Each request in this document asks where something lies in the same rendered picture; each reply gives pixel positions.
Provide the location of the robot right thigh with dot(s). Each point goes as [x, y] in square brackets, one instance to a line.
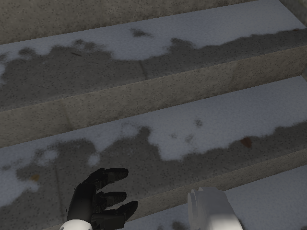
[209, 209]

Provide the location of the left robot hand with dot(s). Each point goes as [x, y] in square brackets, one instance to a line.
[88, 205]

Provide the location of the robot left forearm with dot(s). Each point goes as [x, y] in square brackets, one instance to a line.
[76, 224]

